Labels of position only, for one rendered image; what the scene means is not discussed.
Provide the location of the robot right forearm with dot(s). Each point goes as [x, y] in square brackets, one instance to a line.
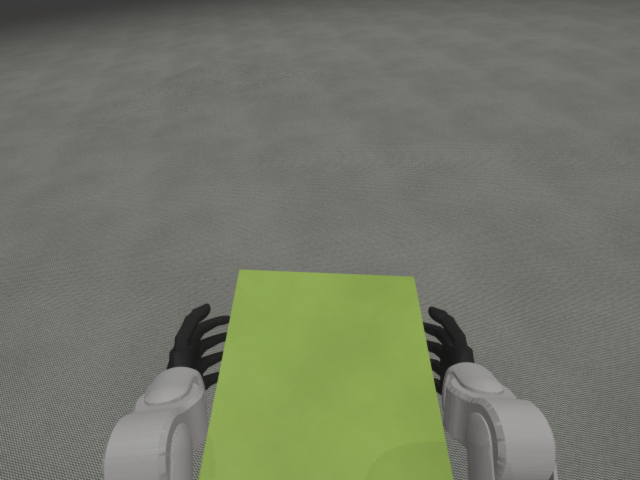
[506, 438]

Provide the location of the robot left forearm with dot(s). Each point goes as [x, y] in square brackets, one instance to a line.
[166, 425]

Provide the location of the robot right hand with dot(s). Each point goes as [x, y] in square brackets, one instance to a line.
[454, 349]

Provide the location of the robot left hand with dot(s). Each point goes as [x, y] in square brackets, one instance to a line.
[188, 348]

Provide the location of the carton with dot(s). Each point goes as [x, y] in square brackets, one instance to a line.
[325, 376]

